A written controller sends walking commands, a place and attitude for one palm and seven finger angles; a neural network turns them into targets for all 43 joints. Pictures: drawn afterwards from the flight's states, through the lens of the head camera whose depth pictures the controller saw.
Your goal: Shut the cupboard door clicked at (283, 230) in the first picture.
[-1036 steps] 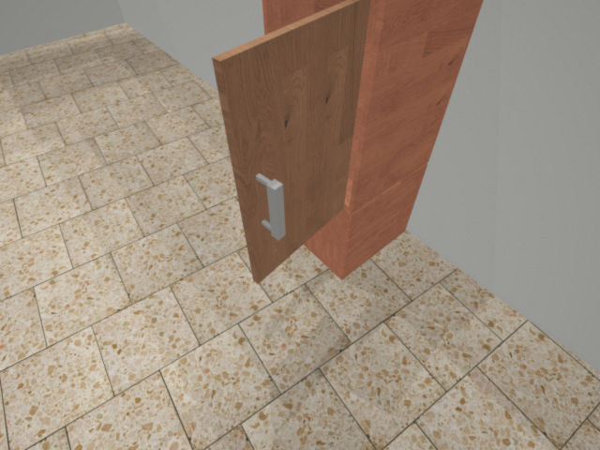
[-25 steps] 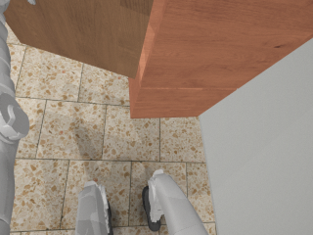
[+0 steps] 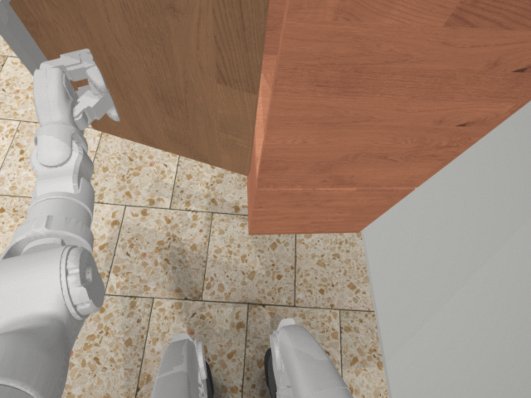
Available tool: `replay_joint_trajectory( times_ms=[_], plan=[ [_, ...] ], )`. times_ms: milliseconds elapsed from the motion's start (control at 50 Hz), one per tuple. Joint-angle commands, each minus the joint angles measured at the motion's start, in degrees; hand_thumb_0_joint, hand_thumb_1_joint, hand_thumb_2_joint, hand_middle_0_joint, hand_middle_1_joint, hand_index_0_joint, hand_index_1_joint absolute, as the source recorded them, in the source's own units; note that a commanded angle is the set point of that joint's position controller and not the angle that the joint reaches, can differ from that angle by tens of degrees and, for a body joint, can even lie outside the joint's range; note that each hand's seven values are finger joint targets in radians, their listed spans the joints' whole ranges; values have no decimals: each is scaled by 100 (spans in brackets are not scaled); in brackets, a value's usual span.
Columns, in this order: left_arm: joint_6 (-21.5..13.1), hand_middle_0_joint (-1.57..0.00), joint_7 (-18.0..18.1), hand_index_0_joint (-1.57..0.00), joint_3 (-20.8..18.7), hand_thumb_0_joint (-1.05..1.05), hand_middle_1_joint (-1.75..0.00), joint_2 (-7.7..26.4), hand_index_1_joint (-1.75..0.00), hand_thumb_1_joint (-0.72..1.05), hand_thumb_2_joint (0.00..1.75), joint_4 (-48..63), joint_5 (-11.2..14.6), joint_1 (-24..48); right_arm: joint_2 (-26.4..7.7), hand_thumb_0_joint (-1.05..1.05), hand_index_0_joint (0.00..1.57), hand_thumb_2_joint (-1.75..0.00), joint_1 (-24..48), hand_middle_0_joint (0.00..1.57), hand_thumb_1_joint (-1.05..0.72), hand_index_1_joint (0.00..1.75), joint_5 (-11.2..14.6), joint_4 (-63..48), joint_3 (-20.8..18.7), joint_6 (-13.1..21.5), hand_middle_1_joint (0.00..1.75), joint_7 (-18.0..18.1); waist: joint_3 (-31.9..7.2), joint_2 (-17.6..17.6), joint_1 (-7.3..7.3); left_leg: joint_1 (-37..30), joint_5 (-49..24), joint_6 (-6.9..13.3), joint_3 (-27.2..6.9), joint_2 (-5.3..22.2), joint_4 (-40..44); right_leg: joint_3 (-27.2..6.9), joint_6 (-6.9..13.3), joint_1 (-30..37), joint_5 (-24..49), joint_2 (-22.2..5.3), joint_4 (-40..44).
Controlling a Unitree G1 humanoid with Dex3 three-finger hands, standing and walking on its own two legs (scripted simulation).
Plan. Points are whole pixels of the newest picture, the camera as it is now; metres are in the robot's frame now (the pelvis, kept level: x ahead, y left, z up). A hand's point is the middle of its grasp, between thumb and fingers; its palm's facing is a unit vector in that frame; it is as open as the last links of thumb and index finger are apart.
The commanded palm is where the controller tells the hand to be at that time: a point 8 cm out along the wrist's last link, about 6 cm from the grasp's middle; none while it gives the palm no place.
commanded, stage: pull the fist back off the door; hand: left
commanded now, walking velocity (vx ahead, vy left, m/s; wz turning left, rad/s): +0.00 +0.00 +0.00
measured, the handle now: (34, 41) +0.65 +0.26 +0.05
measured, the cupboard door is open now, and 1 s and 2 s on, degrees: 71 71 71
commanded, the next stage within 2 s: draw the hand back to the body in 0.26 s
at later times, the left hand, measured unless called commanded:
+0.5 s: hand (100, 122) +0.49 +0.16 +0.07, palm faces +0.07 -1.00 -0.04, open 3.1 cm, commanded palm +0.44 +0.20 +0.08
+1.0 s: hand out of the picture +0.34 +0.21 +0.15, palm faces +0.14 -0.97 -0.19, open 3.1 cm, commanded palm +0.30 +0.26 +0.18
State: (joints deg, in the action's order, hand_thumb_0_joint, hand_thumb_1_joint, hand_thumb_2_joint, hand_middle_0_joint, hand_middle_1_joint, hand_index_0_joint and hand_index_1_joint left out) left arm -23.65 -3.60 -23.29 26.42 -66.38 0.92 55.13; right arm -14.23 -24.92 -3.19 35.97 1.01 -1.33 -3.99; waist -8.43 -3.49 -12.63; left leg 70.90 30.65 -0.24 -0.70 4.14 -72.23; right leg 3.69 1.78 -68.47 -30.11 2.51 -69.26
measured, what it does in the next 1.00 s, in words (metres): rises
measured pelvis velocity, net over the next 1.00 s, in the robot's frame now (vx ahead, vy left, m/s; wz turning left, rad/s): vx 0.02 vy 0.01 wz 0.04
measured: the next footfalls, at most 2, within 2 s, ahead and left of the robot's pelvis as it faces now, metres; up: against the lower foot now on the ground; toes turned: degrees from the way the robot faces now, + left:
none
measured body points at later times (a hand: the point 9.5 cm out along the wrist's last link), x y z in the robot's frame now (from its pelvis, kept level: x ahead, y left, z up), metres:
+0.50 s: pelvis -0.01 +0.00 +0.01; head +0.13 +0.01 +0.43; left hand +0.48 +0.21 +0.07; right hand +0.05 -0.25 -0.12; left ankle +0.02 +0.12 -0.62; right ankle +0.01 -0.11 -0.62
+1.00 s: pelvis +0.02 +0.01 +0.09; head +0.05 +0.00 +0.54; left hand +0.33 +0.26 +0.17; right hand +0.18 -0.24 -0.01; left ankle +0.02 +0.12 -0.62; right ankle +0.01 -0.11 -0.62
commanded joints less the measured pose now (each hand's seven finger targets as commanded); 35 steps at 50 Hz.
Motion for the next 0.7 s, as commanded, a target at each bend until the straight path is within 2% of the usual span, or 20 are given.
replay_joint_trajectory(
  times_ms=[0, 40, 80, 100, 140, 200, 240, 260, 300, 320, 360, 380, 400, 440, 460, 500, 520, 560, 620, 680],
  plan=[
    [-647, -130, -89, -130, 185, 0, -150, 725, -150, 90, 90, 1580, 246, 2045, -962, 0, 20, -90, -926, 20, -90, 30, 62, -197, -454, 16, 30, 75, -3180, -542, 59, -2305, -2437, 212, -78, -317, 562, -313, -101, 2009, 2724, 1, 827],
    [-739, -130, -79, -130, 357, 0, -150, 499, -150, 90, 90, 1727, 275, 2006, -929, 0, 20, -90, -820, 20, -90, 30, 83, -188, -476, -2, 30, 96, -3178, -425, 59, -2375, -2441, 213, -66, -341, 573, -327, -113, 2063, 2764, -17, 842],
    [-870, -130, -21, -130, 446, 0, -150, 415, -150, 90, 90, 1933, 272, 2064, -930, 0, 20, -90, -728, 20, -90, 30, 92, -155, -498, -6, 30, 119, -3207, -671, 90, -2712, -2536, 178, -107, -329, 597, -285, -93, 1857, 2695, -35, 816],
    [-898, -130, 1, -130, 545, 0, -150, 280, -150, 90, 90, 1875, 261, 1921, -917, 0, 20, -90, -660, 20, -90, 30, 102, -149, -501, -16, 30, 122, -3148, -597, 101, -2758, -2506, 172, -116, -332, 610, -275, -88, 1812, 2627, -30, 836],
    [-951, -130, 60, -130, 503, 0, -150, 317, -150, 90, 90, 1807, 252, 1829, -926, 0, 20, -90, -560, 20, -90, 30, 105, -131, -506, -30, 30, 151, -3047, -489, 126, -2678, -2368, 170, -112, -339, 626, -290, -91, 1820, 2521, -40, 847],
    [-1034, -130, 113, -130, 682, 0, -150, 139, -150, 90, 90, 1780, 236, 2000, -906, 0, 20, -90, -412, 20, -90, 30, 111, -110, -494, -28, 30, 184, -2949, -503, 59, -2759, -2352, 163, -137, -346, 618, -277, -94, 1678, 2473, -53, 825],
    [-1023, -130, 146, -130, 602, 0, -150, 242, -150, 90, 90, 1531, 207, 1989, -930, 0, 20, -90, -346, 20, -90, 30, 109, -107, -483, -38, 30, 207, -2809, -294, 48, -2559, -2151, 167, -148, -354, 629, -287, -101, 1677, 2307, -55, 845],
    [-1026, -130, 156, -130, 562, 0, -150, 309, -150, 90, 90, 1454, 210, 2052, -938, 0, 20, -90, -326, 20, -90, 30, 104, -121, -455, -31, 30, 222, -2718, -376, 61, -2484, -2059, 171, -134, -370, 619, -295, -89, 1632, 2210, -54, 835],
    [-998, -130, 167, -130, 475, 0, -150, 458, -150, 90, 90, 1178, 176, 2144, -948, 0, 20, -90, -254, 20, -90, 30, 107, -110, -426, -30, 30, 246, -2597, -181, 16, -2177, -1780, 189, -134, -371, 595, -338, -104, 1642, 2018, -64, 849],
    [-991, -130, 154, -130, 521, 0, -150, 400, -150, 90, 90, 1154, 169, 2120, -944, 0, 20, -90, -218, 20, -90, 30, 102, -143, -418, -28, 30, 247, -2661, -262, 23, -2186, -1750, 186, -139, -379, 605, -330, -98, 1611, 1966, -63, 832],
    [-1012, -130, 121, -130, 462, 0, -150, 394, -150, 90, 90, 1170, 229, 2073, -949, 0, 20, -90, -230, 20, -90, 30, 88, -196, -410, -11, 30, 245, -2842, -344, 80, -2348, -1951, 184, -151, -377, 602, -307, -82, 1627, 2081, -49, 771],
    [-1024, -130, 80, -130, 233, 0, -150, 634, -150, 90, 90, 1384, 257, 1730, -956, 0, 20, -90, -195, 20, -90, 30, 107, -278, -417, -21, 30, 241, -3209, -428, 326, -2487, -2064, 151, -121, -372, 655, -334, -69, 1903, 2183, -60, 770],
    [-1003, -130, 29, -130, 164, 0, -150, 694, -150, 90, 90, 1622, 315, 1447, -951, 0, 20, -90, -166, 20, -90, 30, 134, -384, -415, -41, 30, 236, -3489, -419, 455, -2666, -2252, 144, -102, -379, 755, -333, -62, 2193, 2380, -59, 791],
    [-902, -130, -103, -130, 357, 0, -150, 488, -150, 90, 90, 2245, 411, 949, -882, 0, 20, -90, -114, 20, -90, 30, 214, -538, -425, -72, 30, 220, -3706, -555, 606, -3083, -2593, 122, -60, -373, 967, -314, -61, 2583, 2713, -47, 915],
    [-793, -130, -154, -130, 380, 0, -150, 409, -150, 90, 90, 2421, 490, 478, -885, 0, 20, -90, -138, 20, -90, 30, 262, -622, -433, -82, 30, 222, -3726, -386, 677, -3218, -2677, 118, -74, -364, 1082, -274, -59, 2749, 2762, -20, 985],
    [-505, -130, -214, -130, 594, 0, -150, 167, -150, 90, 90, 2909, 643, 114, -834, 0, 20, -90, -67, 20, -90, 30, 371, -712, -427, -108, 30, 253, -3319, -122, 647, -3151, -2430, 156, 4, -372, 1349, -281, -108, 3067, 2753, -17, 1316],
    [-403, -130, -197, -130, 421, 0, -150, 331, -150, 90, 90, 3148, 719, -104, -859, 0, 20, -90, -79, 20, -90, 30, 417, -743, -447, -113, 30, 297, -3192, 190, 706, -3100, -2297, 172, 14, -367, 1486, -275, -119, 3270, 2705, -9, 1446],
    [-257, -130, -168, -130, 522, 0, -150, 212, -150, 90, 90, 3532, 845, -319, -825, 0, 20, -90, 0, 20, -90, 30, 462, -793, -408, -57, 30, 396, -2740, 444, 674, -2974, -1934, 219, 91, -407, 1720, -331, -153, 3572, 2531, -18, 1749],
    [-314, -130, -143, -130, 575, 0, -150, 177, -150, 90, 90, 4035, 920, -618, -774, 0, 20, -90, 137, 20, -90, 30, 496, -732, -385, 67, 30, 509, -2277, 442, 709, -3171, -1749, 230, 126, -416, 2033, -342, -166, 3718, 2360, -41, 2047],
    [-339, -130, -272, -130, 853, 0, -150, -71, -150, 90, 90, 4135, 942, -1246, -744, 0, 20, -90, 288, 20, -90, 30, 532, -692, -354, 188, 30, 550, -1770, 115, 761, -3556, -1673, 207, 112, -409, 2341, -269, -127, 3616, 2142, -41, 2276]
  ],
)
